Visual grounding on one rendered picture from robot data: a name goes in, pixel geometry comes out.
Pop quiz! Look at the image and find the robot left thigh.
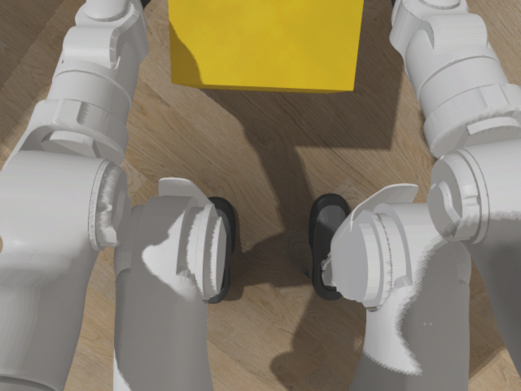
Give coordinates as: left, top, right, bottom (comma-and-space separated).
113, 195, 226, 391

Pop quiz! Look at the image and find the carton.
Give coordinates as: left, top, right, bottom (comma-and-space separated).
168, 0, 364, 94

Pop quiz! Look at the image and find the robot right foot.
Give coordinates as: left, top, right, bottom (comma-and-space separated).
309, 193, 349, 301

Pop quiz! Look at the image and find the right robot forearm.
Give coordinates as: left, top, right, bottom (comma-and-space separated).
389, 0, 521, 159

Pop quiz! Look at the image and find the left robot forearm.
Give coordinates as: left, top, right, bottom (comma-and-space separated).
0, 0, 150, 237

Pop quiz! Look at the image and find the left robot upper arm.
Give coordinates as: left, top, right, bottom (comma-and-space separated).
0, 149, 131, 391

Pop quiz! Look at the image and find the right robot upper arm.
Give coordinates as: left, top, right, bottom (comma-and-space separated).
427, 138, 521, 378

